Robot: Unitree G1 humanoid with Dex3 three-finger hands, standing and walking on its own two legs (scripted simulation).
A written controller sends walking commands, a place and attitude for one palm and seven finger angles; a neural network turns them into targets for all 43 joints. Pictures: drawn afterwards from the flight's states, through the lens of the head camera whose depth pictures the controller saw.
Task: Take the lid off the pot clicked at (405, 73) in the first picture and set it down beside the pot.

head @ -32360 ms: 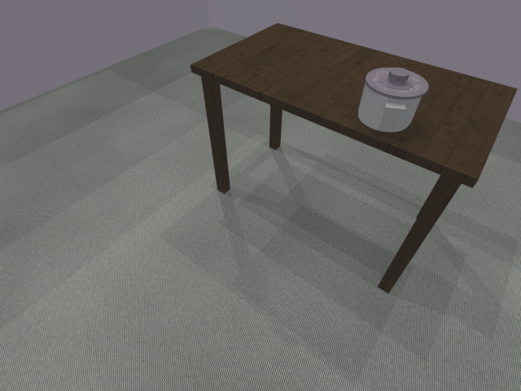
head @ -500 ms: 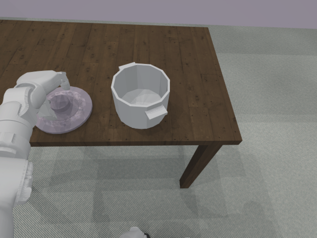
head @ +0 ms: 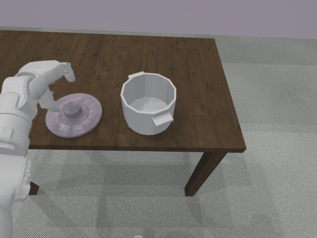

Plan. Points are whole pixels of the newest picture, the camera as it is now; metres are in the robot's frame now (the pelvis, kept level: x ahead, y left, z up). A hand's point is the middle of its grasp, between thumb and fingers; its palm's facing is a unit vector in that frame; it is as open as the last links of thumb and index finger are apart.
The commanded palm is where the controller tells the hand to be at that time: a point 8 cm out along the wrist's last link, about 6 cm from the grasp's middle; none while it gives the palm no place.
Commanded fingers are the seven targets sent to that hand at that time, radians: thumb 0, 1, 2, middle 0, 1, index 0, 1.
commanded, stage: raise the empty hand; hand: left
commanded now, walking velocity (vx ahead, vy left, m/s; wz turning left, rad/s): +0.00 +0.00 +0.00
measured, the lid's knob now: (72, 109) +0.48 +0.27 -0.01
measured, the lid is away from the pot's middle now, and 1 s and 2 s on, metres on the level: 0.24 0.24 0.24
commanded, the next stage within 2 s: draw the hand back to the body in 0.48 s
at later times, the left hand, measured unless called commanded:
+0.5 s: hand (46, 77) +0.46 +0.27 +0.13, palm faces -0.36 -0.08 -0.93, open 11.0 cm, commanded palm +0.47 +0.26 +0.20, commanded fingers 0.00 -0.01 0.63 -0.34 -0.87 -0.34 -0.87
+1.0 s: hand (46, 91) +0.43 +0.27 +0.12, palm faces -0.33 -0.04 -0.94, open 11.0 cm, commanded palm +0.40 +0.27 +0.20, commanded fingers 0.00 -0.01 0.63 -0.34 -0.87 -0.34 -0.87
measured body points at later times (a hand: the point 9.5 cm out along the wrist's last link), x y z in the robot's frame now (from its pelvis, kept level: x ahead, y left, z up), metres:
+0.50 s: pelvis +0.00 +0.00 +0.01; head +0.06 +0.01 +0.45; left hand +0.48 +0.28 +0.19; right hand +0.07 -0.27 -0.12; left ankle +0.03 +0.03 -0.72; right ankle -0.03 -0.14 -0.72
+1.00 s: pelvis +0.01 -0.01 +0.01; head +0.06 -0.01 +0.46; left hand +0.44 +0.27 +0.18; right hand +0.11 -0.26 -0.11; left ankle +0.03 +0.03 -0.72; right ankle -0.03 -0.15 -0.72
